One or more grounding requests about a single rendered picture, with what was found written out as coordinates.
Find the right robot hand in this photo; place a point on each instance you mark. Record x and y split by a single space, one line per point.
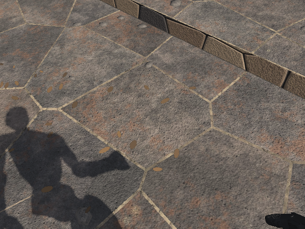
286 221

